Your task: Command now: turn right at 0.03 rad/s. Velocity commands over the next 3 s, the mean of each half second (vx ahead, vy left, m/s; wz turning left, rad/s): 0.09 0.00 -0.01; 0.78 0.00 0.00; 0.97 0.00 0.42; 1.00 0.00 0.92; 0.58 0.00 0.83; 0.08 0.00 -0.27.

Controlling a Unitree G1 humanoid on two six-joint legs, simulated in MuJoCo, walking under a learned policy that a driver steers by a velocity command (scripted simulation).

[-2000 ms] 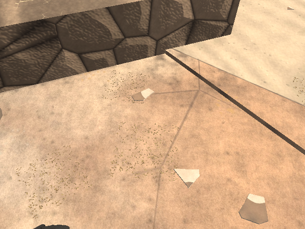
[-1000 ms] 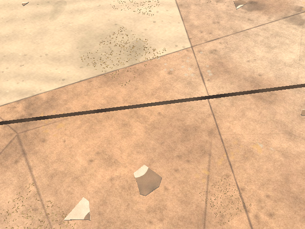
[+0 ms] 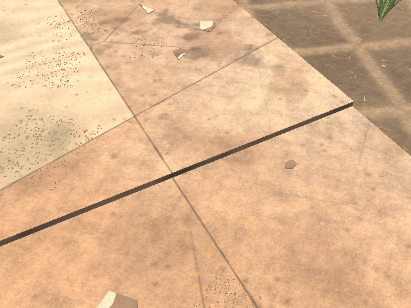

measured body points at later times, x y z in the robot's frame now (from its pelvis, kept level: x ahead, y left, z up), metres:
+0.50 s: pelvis +0.03 +0.02 +0.00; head +0.02 +0.02 +0.45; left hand +0.06 +0.28 -0.13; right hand +0.11 -0.25 -0.12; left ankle +0.01 +0.14 -0.70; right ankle -0.04 -0.11 -0.73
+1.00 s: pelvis +0.28 +0.08 -0.01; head +0.31 +0.09 +0.44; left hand +0.53 +0.29 -0.09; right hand +0.17 -0.16 -0.14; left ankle +0.08 +0.17 -0.73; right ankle +0.49 -0.04 -0.69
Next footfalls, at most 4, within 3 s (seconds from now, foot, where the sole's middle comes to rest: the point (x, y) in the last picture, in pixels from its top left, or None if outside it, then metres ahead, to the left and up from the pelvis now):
0.62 left None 0.12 0.17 -0.77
1.08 right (221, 296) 0.56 -0.02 -0.77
1.52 left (167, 188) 0.98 0.17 -0.75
1.90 right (187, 126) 1.32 0.09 -0.74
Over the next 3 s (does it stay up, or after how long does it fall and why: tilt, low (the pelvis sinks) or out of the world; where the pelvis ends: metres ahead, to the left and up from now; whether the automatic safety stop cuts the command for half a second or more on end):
stays up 1.51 0.49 0.03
